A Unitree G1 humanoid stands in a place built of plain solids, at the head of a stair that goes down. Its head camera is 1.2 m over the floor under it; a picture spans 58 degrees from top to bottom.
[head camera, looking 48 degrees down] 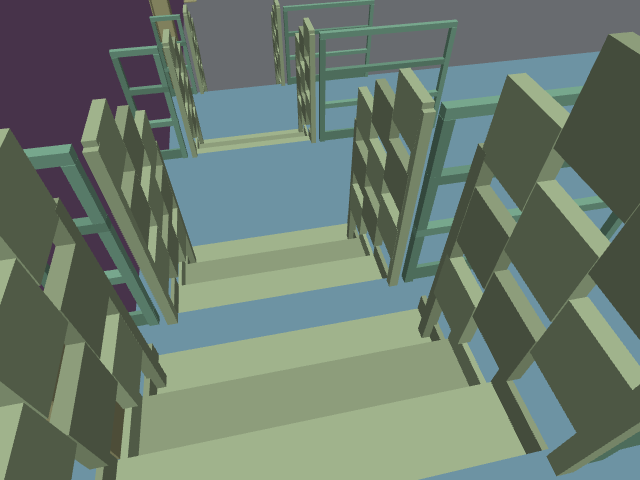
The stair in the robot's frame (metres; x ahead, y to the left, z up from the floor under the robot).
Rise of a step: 0.17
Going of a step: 0.26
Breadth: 1.22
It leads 12 degrees to the left of straight ahead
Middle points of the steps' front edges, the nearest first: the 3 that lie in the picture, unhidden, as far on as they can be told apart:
0.49 0.01 -0.17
0.75 0.07 -0.34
1.00 0.12 -0.52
